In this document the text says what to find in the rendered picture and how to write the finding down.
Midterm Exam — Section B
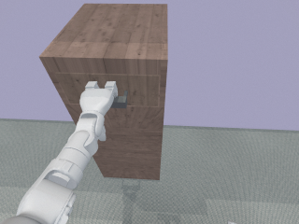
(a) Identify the cabinet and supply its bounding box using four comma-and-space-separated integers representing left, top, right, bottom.
39, 3, 168, 180

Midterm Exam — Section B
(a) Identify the left robot upper arm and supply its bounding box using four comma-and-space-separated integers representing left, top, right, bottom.
0, 178, 77, 224

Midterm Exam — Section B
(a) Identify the handle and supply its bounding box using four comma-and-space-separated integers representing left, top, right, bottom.
110, 91, 128, 108

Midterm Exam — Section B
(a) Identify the robot left forearm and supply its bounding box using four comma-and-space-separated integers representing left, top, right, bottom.
16, 110, 105, 216

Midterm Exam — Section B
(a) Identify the left robot hand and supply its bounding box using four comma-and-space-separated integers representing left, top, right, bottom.
79, 81, 118, 141

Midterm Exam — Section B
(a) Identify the drawer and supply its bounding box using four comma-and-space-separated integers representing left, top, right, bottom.
55, 72, 160, 106

